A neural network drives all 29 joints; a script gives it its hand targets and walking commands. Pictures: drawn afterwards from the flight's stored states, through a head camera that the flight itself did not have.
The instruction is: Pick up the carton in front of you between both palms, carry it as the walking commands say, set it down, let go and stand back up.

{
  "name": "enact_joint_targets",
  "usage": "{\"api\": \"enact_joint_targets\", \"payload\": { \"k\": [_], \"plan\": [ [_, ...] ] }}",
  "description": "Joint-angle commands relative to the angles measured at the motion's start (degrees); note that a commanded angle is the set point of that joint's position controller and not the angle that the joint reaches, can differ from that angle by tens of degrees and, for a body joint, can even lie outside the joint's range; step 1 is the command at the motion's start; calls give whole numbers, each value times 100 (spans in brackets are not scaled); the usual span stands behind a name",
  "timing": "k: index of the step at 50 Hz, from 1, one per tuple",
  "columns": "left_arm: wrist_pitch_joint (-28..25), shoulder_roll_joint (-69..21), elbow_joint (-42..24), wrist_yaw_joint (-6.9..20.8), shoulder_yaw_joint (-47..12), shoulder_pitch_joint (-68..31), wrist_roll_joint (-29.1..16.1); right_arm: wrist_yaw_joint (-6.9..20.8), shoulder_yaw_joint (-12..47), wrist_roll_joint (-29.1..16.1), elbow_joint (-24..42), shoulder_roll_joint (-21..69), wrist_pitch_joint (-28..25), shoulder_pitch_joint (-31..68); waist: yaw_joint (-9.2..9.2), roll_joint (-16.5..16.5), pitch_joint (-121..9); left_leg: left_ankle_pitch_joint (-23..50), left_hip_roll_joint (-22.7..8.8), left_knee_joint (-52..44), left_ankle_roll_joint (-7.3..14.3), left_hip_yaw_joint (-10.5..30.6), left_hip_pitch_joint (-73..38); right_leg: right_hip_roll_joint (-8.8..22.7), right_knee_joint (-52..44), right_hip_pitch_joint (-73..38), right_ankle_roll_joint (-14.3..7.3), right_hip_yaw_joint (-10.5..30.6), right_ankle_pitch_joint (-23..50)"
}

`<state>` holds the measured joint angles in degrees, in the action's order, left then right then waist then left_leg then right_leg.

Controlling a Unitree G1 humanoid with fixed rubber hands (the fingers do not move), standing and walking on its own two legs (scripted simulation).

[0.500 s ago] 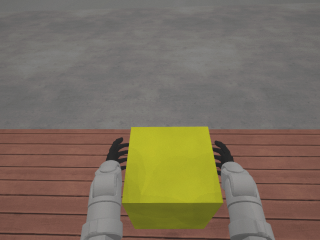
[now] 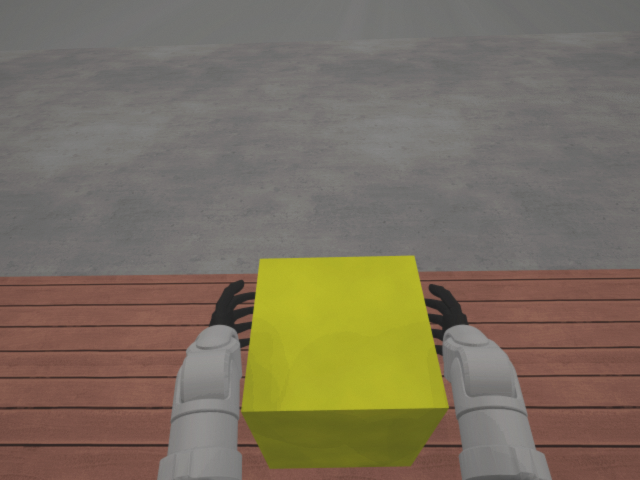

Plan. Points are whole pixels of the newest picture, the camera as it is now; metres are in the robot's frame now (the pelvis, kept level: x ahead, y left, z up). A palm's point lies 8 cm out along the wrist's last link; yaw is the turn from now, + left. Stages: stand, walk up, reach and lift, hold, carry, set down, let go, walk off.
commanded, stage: carry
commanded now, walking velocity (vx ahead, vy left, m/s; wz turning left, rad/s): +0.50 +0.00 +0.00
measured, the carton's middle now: (338, 367) +0.28 +0.00 -0.03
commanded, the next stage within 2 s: none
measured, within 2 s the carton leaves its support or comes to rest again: neither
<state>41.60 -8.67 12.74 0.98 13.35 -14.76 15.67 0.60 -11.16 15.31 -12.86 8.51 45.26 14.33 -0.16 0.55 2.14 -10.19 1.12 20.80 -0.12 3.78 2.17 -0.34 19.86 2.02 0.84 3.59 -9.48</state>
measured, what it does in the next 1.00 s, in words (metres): walks ahead: right foot, then left foot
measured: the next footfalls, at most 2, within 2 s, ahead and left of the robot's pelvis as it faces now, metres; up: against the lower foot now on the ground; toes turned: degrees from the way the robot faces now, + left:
right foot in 0.50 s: +0.14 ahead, -0.10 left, +0.00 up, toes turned -8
left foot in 0.82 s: +0.37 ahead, +0.13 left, +0.00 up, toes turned +12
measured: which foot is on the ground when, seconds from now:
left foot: down 0.00-0.52, up 0.54-0.80, down 0.82-1.00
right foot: down 0.00-0.30, up 0.32-0.48, down 0.50-0.84, up 0.86-1.00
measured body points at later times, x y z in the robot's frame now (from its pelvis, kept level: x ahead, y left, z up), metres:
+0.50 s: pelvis +0.08 +0.01 -0.01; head +0.04 +0.00 +0.44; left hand +0.36 +0.15 +0.09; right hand +0.34 -0.15 +0.08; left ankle +0.03 +0.12 -0.75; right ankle +0.10 -0.09 -0.74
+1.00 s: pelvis +0.33 +0.06 +0.00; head +0.33 +0.06 +0.45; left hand +0.61 +0.20 +0.07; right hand +0.58 -0.10 +0.06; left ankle +0.33 +0.12 -0.75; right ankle +0.29 -0.07 -0.67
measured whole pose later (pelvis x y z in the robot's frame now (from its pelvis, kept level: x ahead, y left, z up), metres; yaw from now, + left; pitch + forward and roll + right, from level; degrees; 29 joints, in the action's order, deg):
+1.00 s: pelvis +0.33 +0.06 +0.00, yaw -1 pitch +5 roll -1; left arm 69.3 -7.3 -23.0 -8.0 4.5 -5.2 2.4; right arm -6.9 -4.5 3.5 24.2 7.3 71.8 2.9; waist -1.8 1.5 -6.9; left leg -13.6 -1.7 24.3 4.4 -13.0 16.4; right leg 4.6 61.2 30.4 -0.4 -5.8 -20.5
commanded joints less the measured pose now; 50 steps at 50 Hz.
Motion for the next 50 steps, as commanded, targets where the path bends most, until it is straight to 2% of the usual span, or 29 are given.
{"api": "enact_joint_targets", "payload": {
  "k": [1,3,4,6,8,9,11,13,14,15,17,19,21,22,23,25,26,29,33,35,37,38,39,40,41,42,43,45,50],
  "plan": [
    [50,-5414,-55,1159,-3290,-3288,-1610,1298,2999,-1717,531,5001,-383,3758,33,37,-1330,-3387,-463,-156,87,354,1381,170,300,757,-44,-140,-3032],
    [243,-5552,-403,1109,-3600,-3061,-1816,1156,3552,-2076,1498,4971,-231,4436,68,244,-1226,-3272,-389,98,28,144,1732,15,656,1079,138,-470,-2578],
    [476,-5397,-294,1055,-3458,-2908,-1895,1119,3592,-2122,1337,4937,-6,4204,92,2,-1217,-3400,-374,78,-23,97,2040,107,333,1232,87,-236,-3063],
    [719,-5456,-837,931,-3946,-2896,-2065,1079,3618,-2086,1339,4945,234,3707,173,-365,-1666,-1513,-150,1027,-120,-345,1855,531,-50,629,-147,338,-2361],
    [981,-5281,-1024,777,-4074,-2724,-2147,989,3716,-2111,1631,4707,515,3491,153,-901,-2143,-1307,-47,1645,-175,-601,1869,1258,-383,491,-554,1273,-2984],
    [1090,-5340,-1298,721,-4210,-2850,-2321,915,3945,-2290,1888,4719,677,3554,164,-1012,-1996,-1508,-53,1200,-37,-626,1825,1310,-320,598,-685,1228,-2888],
    [1416,-5190,-1810,543,-4441,-2879,-2464,752,3987,-2422,2235,4780,993,3531,9,-522,-1915,-1460,21,702,54,-679,645,845,50,1756,-438,473,-2922],
    [1786,-4998,-2007,362,-4475,-2621,-2474,553,4057,-2586,2479,4505,1303,3273,-230,1151,-1798,-3097,-1259,-495,563,1499,31,-126,1966,3176,26,-876,-2083],
    [1981,-4960,-1975,332,-4358,-2492,-2456,463,3879,-2448,2550,4340,1486,3064,-225,1560,-1360,-3373,-1979,-1078,932,2509,96,81,2644,3795,-21,-900,-1742],
    [2150,-4847,-2107,310,-4358,-2575,-2523,398,3698,-2369,2298,4240,1654,2684,-228,1419,-1161,-3031,-2070,-1113,1081,2525,265,313,2669,3729,-85,-751,-1713],
    [2329,-5057,-2414,276,-4452,-2265,-2716,313,4075,-2584,3095,4455,1881,2828,-73,595,-1370,-1697,-1782,-893,892,1703,303,223,1957,3210,-124,-943,-1791],
    [2471,-5090,-2683,256,-4542,-1978,-2875,269,4243,-2640,3571,4469,2048,2700,16,672,-1527,-1798,-1391,-687,675,874,1055,-13,935,2087,-111,-1324,-1215],
    [2539,-5309,-2900,197,-4523,-1480,-2977,262,4530,-2924,4261,4684,2176,2627,79,122,-1850,-1721,-1073,-88,409,115,1697,51,538,573,-99,-1357,-682],
    [2618,-5089,-2808,146,-4342,-1137,-2811,224,4502,-2960,4159,4487,2285,2522,156,-322,-1921,-1469,-730,626,172,-368,2303,610,373,-166,-340,-612,-1099],
    [2647,-4958,-3124,112,-4336,-1033,-2900,196,4511,-2977,4229,4451,2363,2292,223,-1233,-2081,-1135,-351,1813,-34,-920,2932,1471,-240,-707,-691,777,-1847],
    [2767,-4947,-3305,19,-4330,-806,-2822,196,4399,-2991,4284,4337,2483,1959,276,-1242,-1707,-2103,-404,2882,28,-889,4559,2440,-830,-1327,-1377,2161,-1452],
    [2801,-4888,-3599,-1,-4320,-833,-2792,198,4508,-3167,4481,4369,2526,2080,274,-1021,-1616,-2059,-450,3328,7,-882,4792,2539,-791,-1449,-1430,2092,-697],
    [2830,-5147,-4415,-59,-4780,-1718,-3142,213,4459,-3247,4519,4445,2530,2141,187,-372,-1730,-1603,-582,2726,29,-825,4141,2195,-894,-840,-1128,1265,-829],
    [2941,-4911,-4399,-45,-4938,-1600,-3397,52,4241,-3006,4510,4230,2578,1633,180,-807,-1672,-279,-456,1455,65,-1281,2955,1549,-827,-40,-777,-258,-517],
    [3031,-4626,-4004,-60,-4760,-1115,-3304,-36,4116,-2781,4345,3999,2652,1390,182,-916,-1521,-94,-231,868,136,-1537,2446,1455,-679,189,-717,-393,-235],
    [3086,-4501,-3966,-38,-4771,-1113,-3253,-25,3944,-2706,4163,3907,2648,1119,55,-573,-1812,103,-123,647,137,-1768,1037,1271,128,669,-549,-931,216],
    [3080,-4423,-3847,-3,-4685,-1020,-3227,-16,4058,-2745,4234,3875,2669,1266,-36,-361,-2071,-314,-337,379,296,-1449,65,1068,1251,1126,-319,-1313,620],
    [3142,-4223,-3858,9,-4656,-1125,-3090,-29,3850,-2686,3885,3805,2672,1183,-160,860,-2088,-1338,-1329,3,661,232,-795,642,2629,2460,-16,-1619,36],
    [3136,-4464,-3996,49,-4822,-1324,-3344,-18,3889,-2637,3981,3679,2634,1074,-133,1941,-2192,-1672,-2289,-788,1107,2333,-1393,99,3754,3714,137,-1351,-1788],
    [3131,-4525,-3812,100,-4835,-1371,-3342,21,4030,-2773,4243,3975,2629,1458,-159,1388,-1895,-694,-2645,-766,1360,2616,-1228,280,4619,4254,-17,-691,-2058],
    [3066,-4687,-3940,142,-4903,-1537,-3288,41,4060,-2858,4312,4200,2606,1681,-176,890,-1993,165,-2692,-687,1504,2469,-1343,402,4958,4595,-95,-620,-2045],
    [3019,-4851,-3855,158,-4669,-1270,-3221,102,4327,-3045,4463,4492,2578,1737,-142,130,-2043,305,-2517,-643,1339,1958,-1082,609,5081,4621,-170,-527,-1656],
    [2829,-5207,-3943,204,-4711,-1204,-3094,241,4637,-3222,4714,4951,2409,2125,-62,212,-2215,381,-2243,-818,908,981,-693,856,4362,4029,-153,-547,-1075],
    [2534,-5220,-3931,111,-4707,-840,-2817,407,4769,-3358,4681,4785,2234,1938,-86,339,-1791,297,-1798,-1182,799,-96,-350,650,3017,3838,-139,-941,92]
  ]
}}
